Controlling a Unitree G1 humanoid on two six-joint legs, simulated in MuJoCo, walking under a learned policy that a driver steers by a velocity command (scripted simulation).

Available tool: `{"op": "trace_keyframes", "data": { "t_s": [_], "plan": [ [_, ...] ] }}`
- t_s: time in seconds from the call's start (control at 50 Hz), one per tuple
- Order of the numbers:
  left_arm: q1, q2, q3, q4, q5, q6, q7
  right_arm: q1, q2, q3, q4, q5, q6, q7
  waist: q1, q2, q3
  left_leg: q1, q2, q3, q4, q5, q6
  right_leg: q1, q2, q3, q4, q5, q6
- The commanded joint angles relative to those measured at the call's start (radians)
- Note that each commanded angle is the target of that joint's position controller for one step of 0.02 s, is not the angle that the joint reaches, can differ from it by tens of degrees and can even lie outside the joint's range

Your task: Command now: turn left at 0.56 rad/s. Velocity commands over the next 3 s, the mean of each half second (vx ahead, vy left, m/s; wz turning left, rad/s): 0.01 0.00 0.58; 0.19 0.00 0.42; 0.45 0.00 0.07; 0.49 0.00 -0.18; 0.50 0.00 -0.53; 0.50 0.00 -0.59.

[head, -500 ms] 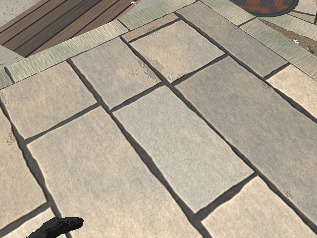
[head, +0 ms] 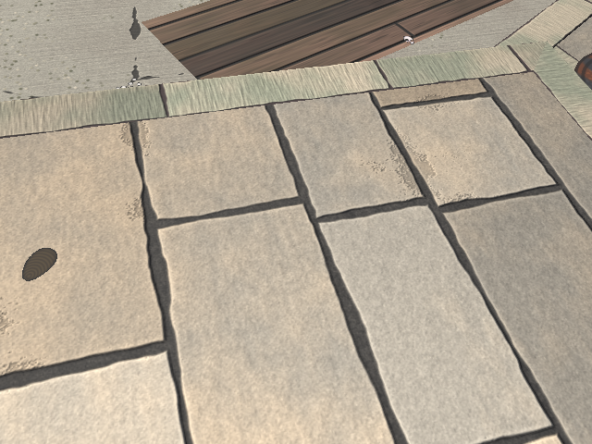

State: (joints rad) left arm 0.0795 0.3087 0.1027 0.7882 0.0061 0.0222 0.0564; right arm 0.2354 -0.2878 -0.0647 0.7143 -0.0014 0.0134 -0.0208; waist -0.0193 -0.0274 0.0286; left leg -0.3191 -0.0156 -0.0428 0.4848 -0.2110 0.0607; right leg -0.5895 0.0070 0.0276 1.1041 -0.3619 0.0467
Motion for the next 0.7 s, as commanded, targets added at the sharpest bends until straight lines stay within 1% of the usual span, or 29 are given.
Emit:
{"op": "trace_keyframes", "data": {
  "t_s": [0.02,0.08,0.12,0.16,0.22,0.24,0.26,0.28,0.3,0.32,0.34,0.36,0.38,0.4,0.42,0.44,0.46,0.48,0.5,0.52,0.58,0.62,0.64,0.66,0.68,0.7],
  "plan": [
    [-0.033,0.056,0.011,-0.067,-0.005,-0.021,0.002,-0.017,-0.164,-0.042,-0.082,0.009,-0.014,-0.019,0.012,0.144,-0.142,0.24,0.224,-0.277,-0.137,0.328,0.144,-0.087,-0.007,0.057,-0.073,0.051,0.016],
    [-0.054,0.049,0.004,-0.071,-0.008,-0.027,-0.007,-0.014,-0.183,-0.051,-0.096,0.011,-0.002,-0.027,-0.002,0.166,-0.131,0.235,0.21,-0.312,-0.133,0.237,0.149,-0.038,0.003,0.066,-0.224,0.056,0.034],
    [-0.057,0.052,0.002,-0.071,-0.011,-0.032,-0.015,-0.022,-0.192,-0.056,-0.108,0.008,0.005,-0.025,-0.007,0.178,-0.117,0.192,0.203,-0.341,-0.134,0.196,0.158,0.02,0.013,0.066,-0.295,0.041,0.038],
    [-0.048,0.062,0.003,-0.069,-0.015,-0.039,-0.023,-0.032,-0.196,-0.059,-0.118,0.007,0.011,-0.019,-0.009,0.186,-0.116,0.162,0.198,-0.376,-0.125,0.213,0.167,0.079,0.025,0.067,-0.349,0.019,0.035],
    [-0.027,0.074,0.004,-0.067,-0.02,-0.053,-0.036,-0.056,-0.194,-0.06,-0.135,0.012,0.018,-0.012,-0.006,0.195,-0.129,0.173,0.188,-0.438,-0.095,0.297,0.167,0.146,0.038,0.071,-0.44,-0.003,0.022],
    [-0.015,0.077,0.005,-0.065,-0.021,-0.058,-0.041,-0.065,-0.193,-0.06,-0.14,0.016,0.021,-0.011,0.0,0.198,-0.134,0.18,0.182,-0.457,-0.081,0.328,0.161,0.173,0.041,0.07,-0.488,0.004,0.015],
    [0.008,0.079,0.006,-0.06,-0.021,-0.062,-0.046,-0.081,-0.191,-0.059,-0.147,0.021,0.024,-0.011,0.016,0.196,-0.139,0.179,0.168,-0.464,-0.061,0.347,0.148,0.217,0.042,0.065,-0.566,0.042,0.006],
    [0.045,0.082,0.009,-0.05,-0.021,-0.066,-0.051,-0.101,-0.187,-0.058,-0.154,0.029,0.029,-0.014,0.042,0.189,-0.141,0.157,0.141,-0.457,-0.037,0.326,0.12,0.293,0.04,0.05,-0.688,0.136,-0.008],
    [0.079,0.106,0.018,-0.039,-0.015,-0.067,-0.051,-0.102,-0.169,-0.053,-0.162,0.032,0.032,-0.017,0.05,0.163,-0.149,0.092,0.102,-0.433,0.001,0.222,0.078,0.403,-0.014,0.069,-0.765,0.249,-0.03],
    [0.095,0.171,0.032,-0.046,0.002,-0.06,-0.046,-0.062,-0.117,-0.039,-0.166,0.021,0.032,-0.016,0.024,-0.007,-0.173,-0.043,0.012,-0.324,0.174,-0.058,0.022,0.53,-0.206,0.23,-0.783,0.35,-0.103],
    [0.072,0.231,0.04,-0.046,0.028,-0.048,-0.043,-0.02,-0.113,-0.041,-0.192,0.025,0.023,-0.011,-0.027,-0.264,-0.127,-0.261,-0.146,-0.14,0.351,-0.43,-0.038,0.55,-0.383,0.453,-0.795,0.581,-0.275],
    [0.041,0.175,0.028,-0.072,0.032,-0.051,-0.041,-0.013,-0.207,-0.067,-0.176,0.008,0.013,-0.008,-0.006,-0.197,-0.117,-0.299,-0.063,-0.128,0.584,-0.435,-0.084,0.5,-0.45,0.474,-0.799,0.584,-0.355],
    [-0.006,0.119,0.012,-0.092,0.024,-0.051,-0.035,-0.007,-0.242,-0.085,-0.151,0.017,0.016,-0.004,-0.016,-0.123,-0.102,-0.285,-0.041,-0.124,0.666,-0.36,-0.099,0.467,-0.379,0.362,-0.786,0.537,-0.316],
    [-0.044,0.096,0.005,-0.099,0.012,-0.047,-0.031,0.005,-0.22,-0.085,-0.131,0.017,0.027,-0.006,-0.029,-0.095,-0.078,-0.289,-0.031,-0.11,0.704,-0.299,-0.117,0.455,-0.305,0.266,-0.775,0.478,-0.264],
    [-0.05,0.082,-0.002,-0.103,-0.003,-0.045,-0.026,0.005,-0.195,-0.079,-0.128,0.014,0.036,-0.006,-0.016,-0.099,-0.063,-0.316,-0.029,-0.101,0.742,-0.247,-0.135,0.461,-0.275,0.214,-0.773,0.469,-0.247],
    [-0.04,0.087,-0.005,-0.1,-0.004,-0.04,-0.02,-0.002,-0.164,-0.069,-0.134,0.018,0.041,-0.001,-0.009,-0.102,-0.051,-0.318,-0.023,-0.079,0.748,-0.219,-0.147,0.454,-0.256,0.167,-0.776,0.494,-0.248],
    [-0.019,0.094,-0.004,-0.097,0.0,-0.034,-0.016,-0.024,-0.145,-0.062,-0.149,0.024,0.042,0.002,0.005,-0.108,-0.046,-0.32,-0.015,-0.047,0.715,-0.193,-0.155,0.461,-0.24,0.128,-0.785,0.5,-0.251],
    [0.007,0.103,-0.001,-0.093,0.005,-0.029,-0.012,-0.055,-0.13,-0.055,-0.167,0.029,0.04,0.004,0.026,-0.119,-0.049,-0.334,-0.004,-0.026,0.665,-0.178,-0.161,0.498,-0.242,0.112,-0.787,0.507,-0.259],
    [0.031,0.113,0.002,-0.09,0.007,-0.024,-0.009,-0.082,-0.122,-0.05,-0.182,0.03,0.038,0.006,0.046,-0.128,-0.058,-0.343,0.009,-0.016,0.614,-0.175,-0.167,0.537,-0.256,0.106,-0.786,0.52,-0.268],
    [0.046,0.124,0.006,-0.088,0.008,-0.021,-0.008,-0.098,-0.116,-0.046,-0.193,0.027,0.037,0.008,0.058,-0.134,-0.07,-0.333,0.024,-0.008,0.564,-0.177,-0.17,0.564,-0.269,0.099,-0.783,0.531,-0.274],
    [0.034,0.165,0.019,-0.096,0.001,-0.014,-0.018,-0.107,-0.1,-0.034,-0.213,0.019,0.036,0.02,0.065,-0.147,-0.092,-0.217,0.054,0.037,0.412,-0.186,-0.158,0.542,-0.293,0.049,-0.778,0.55,-0.274],
    [0.026,0.182,0.024,-0.098,-0.006,-0.013,-0.029,-0.094,-0.111,-0.037,-0.216,0.021,0.039,0.026,0.06,-0.157,-0.093,-0.139,0.049,0.074,0.328,-0.179,-0.141,0.51,-0.302,0.022,-0.77,0.556,-0.267],
    [0.04,0.188,0.027,-0.096,-0.013,-0.014,-0.034,-0.086,-0.115,-0.038,-0.216,0.024,0.042,0.03,0.063,-0.155,-0.1,-0.112,0.045,0.09,0.286,-0.172,-0.128,0.505,-0.31,0.018,-0.777,0.467,-0.26],
    [0.05,0.195,0.029,-0.092,-0.023,-0.018,-0.04,-0.083,-0.117,-0.039,-0.219,0.026,0.045,0.033,0.062,-0.153,-0.095,-0.084,0.043,0.099,0.239,-0.164,-0.108,0.491,-0.317,0.021,-0.784,0.343,-0.25],
    [0.051,0.199,0.03,-0.087,-0.033,-0.022,-0.045,-0.071,-0.115,-0.04,-0.217,0.028,0.046,0.038,0.05,-0.149,-0.085,-0.042,0.039,0.11,0.176,-0.143,-0.084,0.463,-0.32,0.02,-0.785,0.213,-0.235],
    [0.04,0.194,0.027,-0.082,-0.044,-0.025,-0.049,-0.028,-0.107,-0.041,-0.2,0.027,0.043,0.041,0.019,-0.137,-0.079,0.05,0.023,0.126,0.073,-0.097,-0.054,0.405,-0.307,0.008,-0.763,0.1,-0.214]
  ]
}}
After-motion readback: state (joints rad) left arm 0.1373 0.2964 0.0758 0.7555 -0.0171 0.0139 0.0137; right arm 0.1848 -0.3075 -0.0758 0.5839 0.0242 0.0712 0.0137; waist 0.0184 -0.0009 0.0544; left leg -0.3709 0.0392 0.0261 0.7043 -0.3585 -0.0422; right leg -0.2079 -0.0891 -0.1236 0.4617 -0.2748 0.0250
